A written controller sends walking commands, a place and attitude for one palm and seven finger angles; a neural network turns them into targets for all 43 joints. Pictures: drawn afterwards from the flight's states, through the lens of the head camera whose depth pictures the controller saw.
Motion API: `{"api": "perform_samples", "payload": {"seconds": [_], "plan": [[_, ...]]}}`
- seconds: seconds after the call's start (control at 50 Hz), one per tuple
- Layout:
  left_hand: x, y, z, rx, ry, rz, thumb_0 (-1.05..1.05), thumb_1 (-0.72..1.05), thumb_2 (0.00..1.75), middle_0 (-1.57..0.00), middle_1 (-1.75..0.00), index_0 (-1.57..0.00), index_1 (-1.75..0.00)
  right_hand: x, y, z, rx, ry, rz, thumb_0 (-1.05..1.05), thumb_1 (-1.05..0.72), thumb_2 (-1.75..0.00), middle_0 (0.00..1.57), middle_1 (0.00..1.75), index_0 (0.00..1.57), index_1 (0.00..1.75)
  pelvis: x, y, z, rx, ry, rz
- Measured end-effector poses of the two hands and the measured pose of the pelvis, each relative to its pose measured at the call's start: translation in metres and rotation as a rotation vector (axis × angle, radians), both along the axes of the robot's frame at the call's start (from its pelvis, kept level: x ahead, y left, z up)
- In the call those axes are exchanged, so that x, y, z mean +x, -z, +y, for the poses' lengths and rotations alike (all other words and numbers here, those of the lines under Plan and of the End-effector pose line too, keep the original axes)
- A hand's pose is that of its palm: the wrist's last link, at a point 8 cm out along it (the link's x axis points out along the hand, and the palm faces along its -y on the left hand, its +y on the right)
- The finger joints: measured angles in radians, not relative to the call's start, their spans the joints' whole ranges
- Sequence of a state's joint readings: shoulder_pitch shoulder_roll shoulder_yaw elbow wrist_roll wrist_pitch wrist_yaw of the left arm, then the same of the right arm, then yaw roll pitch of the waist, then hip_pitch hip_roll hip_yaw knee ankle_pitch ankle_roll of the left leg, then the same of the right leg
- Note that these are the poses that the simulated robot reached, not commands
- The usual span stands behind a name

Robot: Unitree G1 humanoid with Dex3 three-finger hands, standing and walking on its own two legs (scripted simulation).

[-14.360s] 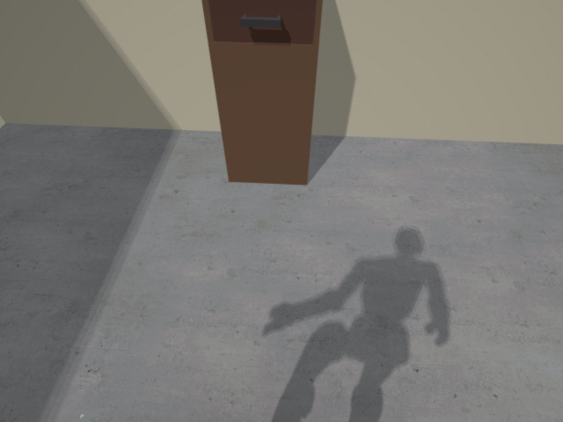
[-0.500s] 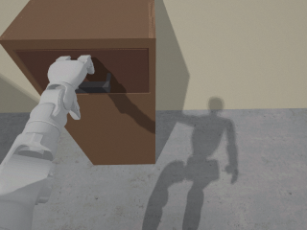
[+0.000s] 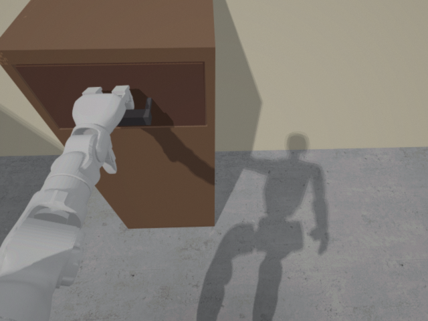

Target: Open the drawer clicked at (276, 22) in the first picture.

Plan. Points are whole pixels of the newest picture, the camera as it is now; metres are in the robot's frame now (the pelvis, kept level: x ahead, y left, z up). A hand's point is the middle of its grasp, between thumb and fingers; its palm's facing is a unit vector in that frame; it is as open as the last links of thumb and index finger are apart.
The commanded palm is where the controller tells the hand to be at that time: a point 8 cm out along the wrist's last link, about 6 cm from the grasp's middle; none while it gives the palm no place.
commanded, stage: lower the fingers behind the handle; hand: left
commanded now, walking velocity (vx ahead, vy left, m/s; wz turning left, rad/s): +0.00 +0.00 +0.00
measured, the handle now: (120, 110) +0.54 +0.18 +0.06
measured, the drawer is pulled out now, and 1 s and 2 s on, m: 0.00 0.00 0.03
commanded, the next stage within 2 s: close the thumb around the handle in 0.68 s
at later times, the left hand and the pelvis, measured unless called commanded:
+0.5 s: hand (118, 131) +0.50 +0.19 +0.04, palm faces -0.03 -0.03 -1.00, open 13.7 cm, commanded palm +0.49 +0.19 +0.10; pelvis +0.00 +0.01 -0.01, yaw -1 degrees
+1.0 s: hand (117, 131) +0.50 +0.19 +0.04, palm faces -0.04 -0.03 -1.00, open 12.4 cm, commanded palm +0.48 +0.20 +0.10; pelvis -0.01 +0.01 -0.01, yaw -1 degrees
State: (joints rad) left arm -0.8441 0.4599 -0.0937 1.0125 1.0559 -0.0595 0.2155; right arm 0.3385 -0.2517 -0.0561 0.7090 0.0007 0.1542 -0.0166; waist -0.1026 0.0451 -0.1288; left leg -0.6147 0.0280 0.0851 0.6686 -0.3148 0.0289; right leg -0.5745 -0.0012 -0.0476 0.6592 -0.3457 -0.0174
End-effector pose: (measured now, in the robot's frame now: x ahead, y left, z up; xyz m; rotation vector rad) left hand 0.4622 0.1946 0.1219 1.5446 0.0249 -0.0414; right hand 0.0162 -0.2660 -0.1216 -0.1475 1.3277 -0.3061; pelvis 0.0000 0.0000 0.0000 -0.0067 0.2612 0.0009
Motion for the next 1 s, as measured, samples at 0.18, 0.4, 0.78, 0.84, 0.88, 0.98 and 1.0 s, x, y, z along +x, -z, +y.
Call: {"api": "perform_samples", "payload": {"seconds": [0.18, 0.4, 0.78, 0.84, 0.88, 0.98, 1.0], "plan": [[0.004, 0.014, 0.003, 0.002, 0.004, 0.022, -0.01, -0.49, 0.30, -0.32, -1.20, -0.31, -1.20, -0.018, -0.002, -0.005, -0.030, 0.015, 0.034, 0.01, -0.90, -0.89, 0.20, 0.30, 0.21, 0.30, -0.003, 0.003, 0.000, -0.004, -0.003, 0.019], [0.016, 0.028, -0.003, -0.010, 0.016, -0.006, -0.01, -0.48, 0.30, -0.32, -1.20, -0.32, -1.20, -0.037, 0.000, -0.004, -0.045, 0.038, 0.083, 0.01, -0.90, -0.89, 0.20, 0.30, 0.21, 0.30, -0.003, 0.009, 0.004, -0.011, 0.006, 0.063], [0.020, 0.024, -0.004, -0.001, 0.001, 0.013, 0.00, -0.49, 0.30, -0.33, -1.20, -0.34, -1.22, -0.026, 0.001, 0.008, -0.032, 0.039, 0.031, 0.01, -0.90, -0.89, 0.20, 0.30, 0.21, 0.30, -0.004, 0.009, 0.007, -0.013, 0.008, 0.055], [0.020, 0.024, -0.004, -0.001, 0.005, 0.010, 0.00, -0.48, 0.30, -0.33, -1.21, -0.34, -1.22, -0.026, 0.000, 0.007, -0.039, 0.033, 0.029, 0.01, -0.90, -0.89, 0.20, 0.30, 0.21, 0.30, -0.005, 0.010, 0.008, -0.014, 0.007, 0.059], [0.020, 0.024, -0.003, -0.001, 0.007, 0.007, 0.00, -0.45, 0.31, -0.33, -1.22, -0.34, -1.22, -0.028, 0.000, 0.006, -0.044, 0.032, 0.031, 0.01, -0.90, -0.89, 0.20, 0.30, 0.21, 0.30, -0.006, 0.010, 0.008, -0.014, 0.007, 0.061], [0.020, 0.026, -0.002, -0.008, 0.000, 0.001, 0.00, -0.31, 0.37, -0.34, -1.23, -0.34, -1.23, -0.032, 0.000, 0.004, -0.047, 0.036, 0.044, 0.01, -0.90, -0.89, 0.20, 0.30, 0.21, 0.30, -0.006, 0.011, 0.009, -0.015, 0.009, 0.063], [0.020, 0.026, -0.002, -0.005, -0.002, 0.001, 0.00, -0.27, 0.39, -0.34, -1.23, -0.34, -1.23, -0.034, 0.000, 0.004, -0.047, 0.037, 0.047, 0.01, -0.90, -0.89, 0.20, 0.30, 0.21, 0.30, -0.006, 0.011, 0.009, -0.015, 0.009, 0.063]]}}
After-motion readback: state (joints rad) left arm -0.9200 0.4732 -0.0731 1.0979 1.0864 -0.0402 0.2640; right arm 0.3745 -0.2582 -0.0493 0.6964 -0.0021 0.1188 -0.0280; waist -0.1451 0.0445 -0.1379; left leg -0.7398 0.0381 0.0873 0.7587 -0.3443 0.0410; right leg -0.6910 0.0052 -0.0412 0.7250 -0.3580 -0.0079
